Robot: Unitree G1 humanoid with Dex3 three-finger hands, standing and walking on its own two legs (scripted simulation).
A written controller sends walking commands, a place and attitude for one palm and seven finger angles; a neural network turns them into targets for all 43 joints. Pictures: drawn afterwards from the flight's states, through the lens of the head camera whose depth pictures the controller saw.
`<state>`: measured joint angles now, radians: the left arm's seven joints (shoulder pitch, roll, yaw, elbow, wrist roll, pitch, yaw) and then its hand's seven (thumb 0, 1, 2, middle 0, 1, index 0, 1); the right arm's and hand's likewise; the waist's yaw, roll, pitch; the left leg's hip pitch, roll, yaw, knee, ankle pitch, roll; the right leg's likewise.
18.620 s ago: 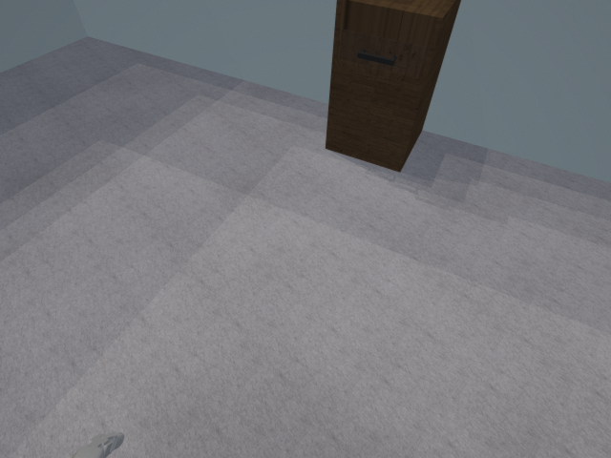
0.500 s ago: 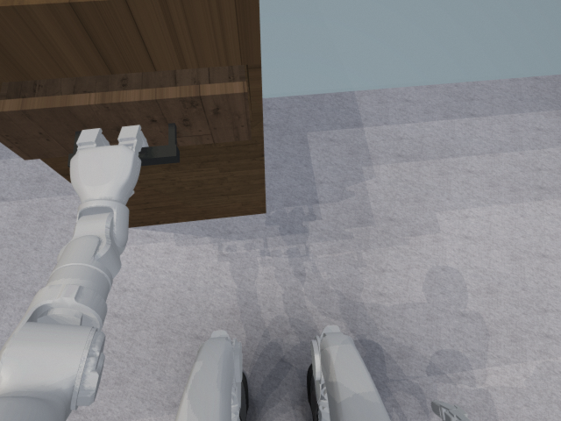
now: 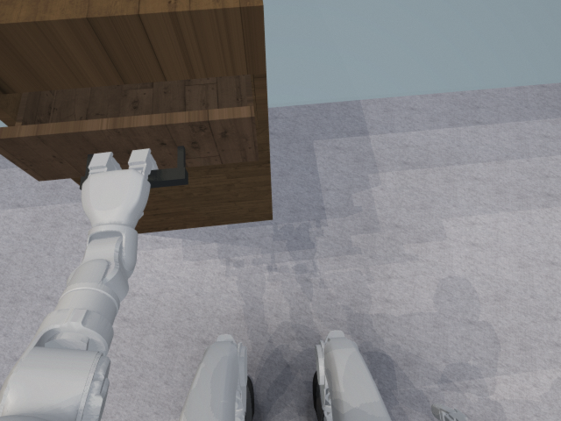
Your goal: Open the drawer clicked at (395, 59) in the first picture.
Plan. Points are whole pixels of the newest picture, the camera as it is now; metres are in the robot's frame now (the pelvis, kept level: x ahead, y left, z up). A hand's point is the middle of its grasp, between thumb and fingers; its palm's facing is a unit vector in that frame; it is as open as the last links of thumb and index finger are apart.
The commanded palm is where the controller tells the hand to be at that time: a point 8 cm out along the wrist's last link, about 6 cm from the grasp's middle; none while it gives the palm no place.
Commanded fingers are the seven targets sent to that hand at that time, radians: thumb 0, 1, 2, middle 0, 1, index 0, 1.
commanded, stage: pull the drawer open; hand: left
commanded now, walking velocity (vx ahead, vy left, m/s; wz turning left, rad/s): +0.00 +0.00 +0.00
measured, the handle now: (136, 168) +0.49 +0.23 -0.04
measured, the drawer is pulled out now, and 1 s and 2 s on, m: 0.08 0.14 0.19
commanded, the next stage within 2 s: none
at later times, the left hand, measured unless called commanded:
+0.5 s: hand (132, 224) +0.40 +0.23 -0.07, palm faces -0.03 -0.04 -1.00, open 5.5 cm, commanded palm +0.37 +0.23 -0.02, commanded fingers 0.00 0.90 0.90 -0.40 -1.35 -0.40 -1.35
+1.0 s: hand (131, 245) +0.37 +0.23 -0.07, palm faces -0.03 -0.04 -1.00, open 5.5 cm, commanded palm +0.34 +0.23 -0.02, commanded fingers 0.00 0.90 0.90 -0.40 -1.35 -0.40 -1.35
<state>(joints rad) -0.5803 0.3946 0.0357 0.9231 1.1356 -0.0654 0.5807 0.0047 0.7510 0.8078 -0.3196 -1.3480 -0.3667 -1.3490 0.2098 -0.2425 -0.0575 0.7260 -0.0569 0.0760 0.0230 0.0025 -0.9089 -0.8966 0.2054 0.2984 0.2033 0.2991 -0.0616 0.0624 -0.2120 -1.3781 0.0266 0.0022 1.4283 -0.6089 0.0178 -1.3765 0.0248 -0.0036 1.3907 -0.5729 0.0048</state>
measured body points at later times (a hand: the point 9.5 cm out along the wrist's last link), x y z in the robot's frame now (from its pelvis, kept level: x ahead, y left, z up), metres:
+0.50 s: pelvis +0.00 +0.00 +0.00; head +0.15 -0.01 +0.43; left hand +0.40 +0.23 -0.01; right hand +0.10 -0.26 -0.14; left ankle +0.02 +0.11 -0.58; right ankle +0.03 -0.12 -0.58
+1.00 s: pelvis +0.00 +0.00 +0.01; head +0.15 -0.01 +0.44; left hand +0.36 +0.23 -0.01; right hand +0.12 -0.26 -0.14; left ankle +0.02 +0.11 -0.58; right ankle +0.03 -0.12 -0.58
